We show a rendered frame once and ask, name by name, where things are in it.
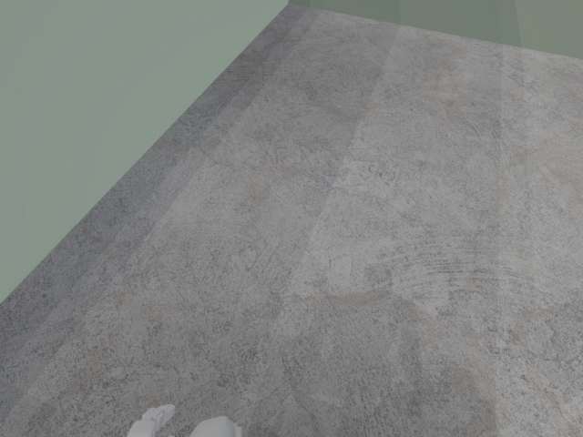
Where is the left robot thigh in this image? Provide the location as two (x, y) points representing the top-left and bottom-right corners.
(189, 417), (242, 437)

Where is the left robot hand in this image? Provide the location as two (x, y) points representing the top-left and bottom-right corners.
(127, 404), (175, 437)

